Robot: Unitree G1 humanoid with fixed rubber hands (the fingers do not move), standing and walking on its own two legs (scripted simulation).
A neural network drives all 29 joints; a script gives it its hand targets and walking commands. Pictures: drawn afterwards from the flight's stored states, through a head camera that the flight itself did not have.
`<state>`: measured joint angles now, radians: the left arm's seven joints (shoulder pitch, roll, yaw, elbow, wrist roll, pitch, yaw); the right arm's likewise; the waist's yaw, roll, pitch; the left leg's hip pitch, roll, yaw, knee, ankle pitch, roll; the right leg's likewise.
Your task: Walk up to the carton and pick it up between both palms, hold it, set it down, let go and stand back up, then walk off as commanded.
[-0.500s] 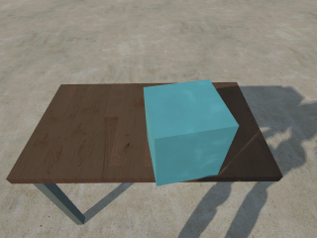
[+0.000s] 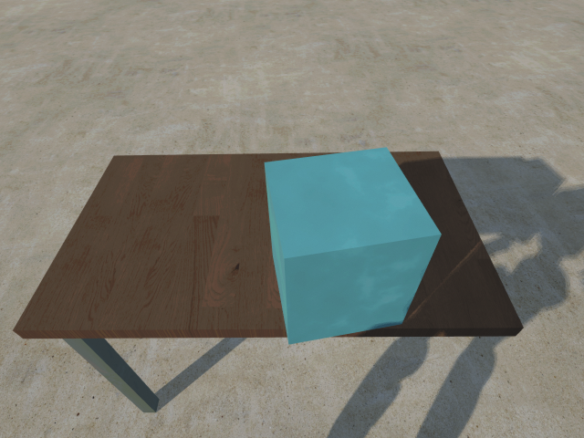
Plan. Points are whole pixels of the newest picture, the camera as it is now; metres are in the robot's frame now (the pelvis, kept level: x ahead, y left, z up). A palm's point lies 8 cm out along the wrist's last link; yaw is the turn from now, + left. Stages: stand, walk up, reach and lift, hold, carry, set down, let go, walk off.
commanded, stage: walk up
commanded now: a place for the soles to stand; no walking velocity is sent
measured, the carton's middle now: (336, 247) +0.44 -0.04 -0.01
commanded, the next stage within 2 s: reach and lift in 0.40 s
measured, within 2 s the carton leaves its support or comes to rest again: neither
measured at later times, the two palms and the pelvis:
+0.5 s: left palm out of the picture +0.10 +0.32 -0.10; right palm out of the picture +0.10 -0.33 -0.10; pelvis +0.00 +0.00 +0.00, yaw +0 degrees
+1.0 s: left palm (125, 420) +0.18 +0.25 -0.05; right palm (565, 434) +0.17 -0.33 -0.06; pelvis +0.00 -0.01 +0.00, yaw +0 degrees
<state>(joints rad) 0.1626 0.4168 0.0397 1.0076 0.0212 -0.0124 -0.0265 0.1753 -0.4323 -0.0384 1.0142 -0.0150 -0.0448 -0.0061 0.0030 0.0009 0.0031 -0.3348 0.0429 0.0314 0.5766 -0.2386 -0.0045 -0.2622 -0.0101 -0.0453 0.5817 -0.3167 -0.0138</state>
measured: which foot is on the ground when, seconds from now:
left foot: down 0.00-1.00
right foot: down 0.00-1.00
